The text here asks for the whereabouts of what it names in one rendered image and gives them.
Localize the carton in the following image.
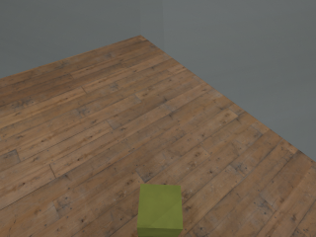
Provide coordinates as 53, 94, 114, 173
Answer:
136, 184, 184, 237

